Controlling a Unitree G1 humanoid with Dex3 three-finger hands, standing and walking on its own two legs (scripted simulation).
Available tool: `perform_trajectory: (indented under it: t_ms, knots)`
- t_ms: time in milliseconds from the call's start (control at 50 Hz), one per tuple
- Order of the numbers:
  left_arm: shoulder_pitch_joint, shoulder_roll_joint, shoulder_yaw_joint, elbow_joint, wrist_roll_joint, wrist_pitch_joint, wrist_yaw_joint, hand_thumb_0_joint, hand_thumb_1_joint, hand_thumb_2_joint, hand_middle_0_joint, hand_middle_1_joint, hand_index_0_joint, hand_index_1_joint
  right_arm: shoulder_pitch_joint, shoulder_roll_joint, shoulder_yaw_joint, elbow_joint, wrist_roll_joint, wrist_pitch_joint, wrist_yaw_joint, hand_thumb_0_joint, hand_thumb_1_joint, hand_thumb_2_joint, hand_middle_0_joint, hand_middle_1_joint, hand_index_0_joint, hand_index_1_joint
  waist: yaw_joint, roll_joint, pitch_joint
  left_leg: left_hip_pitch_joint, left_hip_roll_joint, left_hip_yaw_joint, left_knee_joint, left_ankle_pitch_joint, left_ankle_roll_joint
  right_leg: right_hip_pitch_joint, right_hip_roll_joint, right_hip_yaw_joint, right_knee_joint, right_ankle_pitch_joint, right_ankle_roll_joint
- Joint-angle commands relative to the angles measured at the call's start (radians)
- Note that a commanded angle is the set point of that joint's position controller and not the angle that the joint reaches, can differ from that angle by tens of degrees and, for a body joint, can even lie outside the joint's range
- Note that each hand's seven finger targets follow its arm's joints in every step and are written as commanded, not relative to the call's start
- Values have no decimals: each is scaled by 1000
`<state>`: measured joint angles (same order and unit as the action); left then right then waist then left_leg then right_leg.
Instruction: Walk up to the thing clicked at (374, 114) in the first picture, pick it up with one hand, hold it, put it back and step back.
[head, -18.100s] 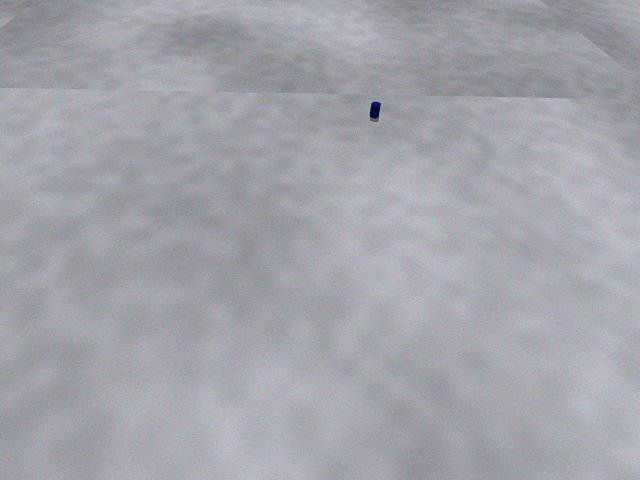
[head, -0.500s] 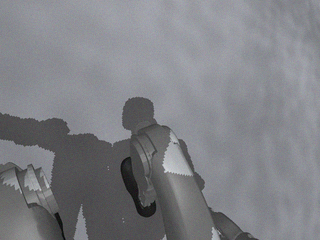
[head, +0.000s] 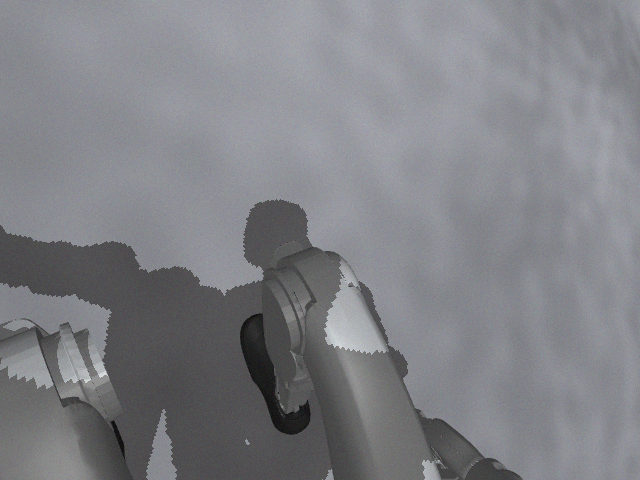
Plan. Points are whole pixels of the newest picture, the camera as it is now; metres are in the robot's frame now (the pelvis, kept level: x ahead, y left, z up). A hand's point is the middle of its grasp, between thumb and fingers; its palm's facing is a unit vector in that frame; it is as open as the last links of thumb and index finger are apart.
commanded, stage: close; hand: left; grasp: from above
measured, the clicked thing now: out of the picture +0.46 +0.34 -0.26
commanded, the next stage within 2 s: settle in 0.96 s
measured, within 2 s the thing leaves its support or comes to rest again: leaves its support in 1.30 s
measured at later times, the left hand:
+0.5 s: hand out of the picture +0.44 +0.34 -0.24, palm faces -0.43 -0.19 -0.89, open 9.2 cm
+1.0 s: hand out of the picture +0.44 +0.34 -0.24, palm faces -0.42 -0.16 -0.89, open 8.2 cm
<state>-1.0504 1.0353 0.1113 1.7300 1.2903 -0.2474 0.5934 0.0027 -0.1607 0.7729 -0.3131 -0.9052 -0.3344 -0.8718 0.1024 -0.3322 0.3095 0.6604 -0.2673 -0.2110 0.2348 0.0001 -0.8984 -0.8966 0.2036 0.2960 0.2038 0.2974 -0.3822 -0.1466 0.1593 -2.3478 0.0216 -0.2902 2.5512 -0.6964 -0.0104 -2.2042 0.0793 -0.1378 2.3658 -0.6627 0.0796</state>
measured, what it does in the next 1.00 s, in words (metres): stands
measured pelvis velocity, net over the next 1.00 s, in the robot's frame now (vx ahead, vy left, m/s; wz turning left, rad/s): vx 0.00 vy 0.00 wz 0.00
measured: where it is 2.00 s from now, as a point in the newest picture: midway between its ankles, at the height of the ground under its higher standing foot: (204, 436)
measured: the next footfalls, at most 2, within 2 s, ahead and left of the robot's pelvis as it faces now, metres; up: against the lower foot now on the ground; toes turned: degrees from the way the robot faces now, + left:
none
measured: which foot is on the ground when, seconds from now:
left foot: down 0.00-1.00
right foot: down 0.00-1.00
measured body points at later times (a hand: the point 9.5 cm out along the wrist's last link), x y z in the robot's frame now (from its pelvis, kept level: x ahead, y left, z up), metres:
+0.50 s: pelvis +0.00 +0.00 +0.00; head +0.27 +0.14 +0.33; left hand +0.46 +0.35 -0.19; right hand +0.06 -0.25 -0.05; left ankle +0.07 +0.13 -0.27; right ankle +0.12 -0.13 -0.27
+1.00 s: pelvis +0.00 +0.00 +0.00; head +0.27 +0.14 +0.33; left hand +0.46 +0.34 -0.19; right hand +0.06 -0.25 -0.05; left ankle +0.07 +0.13 -0.27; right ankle +0.12 -0.13 -0.27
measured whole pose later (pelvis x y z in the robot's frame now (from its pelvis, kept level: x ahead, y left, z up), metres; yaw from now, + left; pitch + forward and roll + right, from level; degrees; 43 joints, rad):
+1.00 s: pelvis +0.00 +0.00 +0.00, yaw +0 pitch +27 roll -15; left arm -1.08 1.05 0.10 1.75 1.29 -0.24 0.61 0.01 0.27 0.42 -0.80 -0.59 -0.76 -0.57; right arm 0.09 -0.35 0.31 0.65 -0.26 -0.23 0.23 0.00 -0.90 -0.90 0.20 0.30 0.20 0.30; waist -0.39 -0.15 0.18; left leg -2.34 0.03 -0.29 2.54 -0.70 -0.01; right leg -2.20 0.08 -0.14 2.36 -0.66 0.09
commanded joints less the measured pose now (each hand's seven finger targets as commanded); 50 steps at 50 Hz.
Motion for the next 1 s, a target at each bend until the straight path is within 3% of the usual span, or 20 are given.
perform_trajectory:
  t_ms: [0, 60, 100, 160, 220, 280, 340, 360, 440, 460, 500, 640, 660, 720, 820, 880, 900, 940, 980]
  knots:
    - [-253, 208, 4, -97, -1, 3, 55, 0, -37, 672, -394, -825, -427, -790, 180, -337, -102, 12, 3, -9, -3, 0, -893, -899, 199, 300, 199, 300, -56, 565, -588, 522, 34, 110, -288, 169, 3, 278, 30, -158, -178, 225, -95]
    - [-265, 195, -14, -89, -3, 16, 61, 0, 5, 648, -418, -824, -456, -783, 160, -341, -103, 4, 10, -19, -4, 0, -895, -900, 199, 300, 199, 300, -58, 553, -576, 504, 34, 117, -274, 164, 6, 271, 28, -153, -178, 230, -91]
    - [-267, 238, 21, -107, -6, 22, 74, 0, 30, 657, -451, -801, -483, -767, 173, -340, -98, 11, 6, -17, -5, 0, -895, -901, 199, 300, 199, 300, -46, 563, -613, 515, 35, 121, -275, 188, 7, 304, 30, -148, -190, 248, -91]
    - [-249, 226, 15, -84, -11, 36, 75, 0, 74, 631, -484, -783, -518, -747, 166, -345, -102, 8, 4, -22, -4, 0, -896, -901, 199, 300, 199, 300, -51, 563, -610, 520, 38, 121, -274, 199, 5, 303, 33, -150, -186, 256, -91]
    - [-262, 211, 3, -81, -22, 48, 62, 0, 125, 597, -525, -751, -560, -713, 166, -350, -106, 9, 8, -32, 1, 0, -897, -901, 199, 300, 199, 300, -62, 573, -576, 513, 35, 115, -282, 170, 3, 277, 25, -151, -176, 232, -93]
    - [-258, 252, 33, -107, -30, 54, 52, 0, 171, 575, -566, -722, -601, -685, 176, -347, -102, 6, 13, -29, 0, 0, -896, -901, 199, 300, 199, 300, -42, 565, -608, 511, 36, 117, -279, 189, 6, 297, 28, -150, -187, 244, -91]
    - [-264, 217, 9, -115, -37, 53, 32, 0, 212, 533, -582, -722, -626, -675, 179, -344, -100, 11, 10, -33, 7, 0, -896, -900, 199, 300, 199, 300, -58, 571, -603, 521, 36, 113, -270, 202, 4, 296, 22, -151, -170, 255, -91]
    - [-252, 240, 27, -121, -41, 52, 32, 0, 214, 527, -583, -716, -627, -670, 189, -349, -102, 17, 11, -28, 3, 0, -896, -901, 199, 300, 199, 300, -51, 577, -621, 527, 37, 112, -281, 225, 4, 319, 27, -150, -182, 271, -93]
    - [-253, 216, 14, -121, -56, 33, 17, 0, 283, 490, -636, -682, -682, -634, 184, -336, -93, 15, 13, -23, 3, 0, -896, -900, 199, 300, 199, 300, -59, 551, -613, 509, 36, 111, -268, 220, 8, 320, 27, -150, -188, 269, -89]
    - [-243, 208, 3, -108, -55, 31, 11, 0, 293, 494, -645, -682, -691, -634, 184, -340, -92, 10, 14, -24, 4, 0, -896, -901, 199, 300, 199, 300, -61, 546, -594, 508, 36, 111, -268, 212, 7, 312, 24, -152, -183, 264, -90]
    - [-257, 257, 29, -166, -49, 15, 12, 0, 330, 502, -672, -682, -717, -634, 183, -342, -95, 15, 17, -16, -1, 0, -894, -900, 199, 300, 199, 300, -37, 576, -630, 528, 37, 111, -277, 226, 4, 320, 27, -151, -181, 266, -93]
    - [-234, 197, -15, -111, -30, -7, 26, 0, 451, 452, -756, -646, -808, -592, 181, -348, -102, 8, 6, -5, -6, 0, -894, -899, 199, 300, 199, 300, -59, 541, -593, 499, 33, 124, -268, 185, 11, 321, 33, -150, -200, 248, -90]
    - [-238, 219, 2, -97, -33, -6, 35, 0, 472, 459, -773, -638, -823, -586, 178, -337, -89, 10, 8, -3, -10, 0, -893, -899, 199, 300, 199, 300, -57, 523, -585, 483, 35, 119, -277, 167, 11, 322, 33, -152, -206, 231, -91]
    - [-256, 235, 1, -105, -25, -4, 42, 0, 519, 454, -814, -624, -862, -573, 177, -347, -90, 6, 8, -10, -9, 0, -894, -899, 199, 300, 199, 300, -59, 535, -568, 491, 34, 113, -280, 150, 10, 292, 26, -156, -192, 211, -92]
    - [-275, 218, -8, -108, -19, 3, 59, 0, 628, 459, -897, -611, -945, -561, 167, -349, -97, 4, 13, -19, -10, 0, -894, -899, 199, 300, 199, 300, -57, 542, -600, 518, 38, 107, -275, 182, 5, 292, 26, -157, -184, 241, -90]
    - [-255, 243, 7, -83, -21, 11, 65, 0, 686, 490, -955, -616, -998, -571, 185, -356, -93, 0, 7, -19, -12, 0, -897, -901, 199, 300, 199, 300, -65, 515, -592, 493, 36, 121, -273, 178, 12, 335, 31, -146, -213, 247, -86]
    - [-283, 220, -18, -109, -24, 14, 59, 0, 704, 492, -975, -605, -1016, -563, 174, -351, -98, -3, 14, -25, -11, 0, -897, -901, 199, 300, 199, 300, -60, 516, -584, 486, 34, 127, -261, 167, 14, 313, 28, -142, -205, 238, -85]
    - [-287, 250, 9, -115, -27, 18, 66, 0, 732, 526, -987, -638, -1029, -594, 178, -354, -96, 6, 16, -27, -13, 0, -897, -901, 199, 300, 199, 300, -50, 537, -604, 499, 37, 117, -273, 183, 10, 310, 29, -149, -200, 242, -88]
    - [-260, 217, -6, -75, -34, 25, 60, 0, 738, 498, -995, -619, -1039, -574, 188, -355, -96, 6, 10, -29, -9, 0, -898, -901, 199, 300, 199, 300, -67, 528, -586, 505, 38, 115, -271, 192, 9, 315, 27, -153, -196, 254, -86]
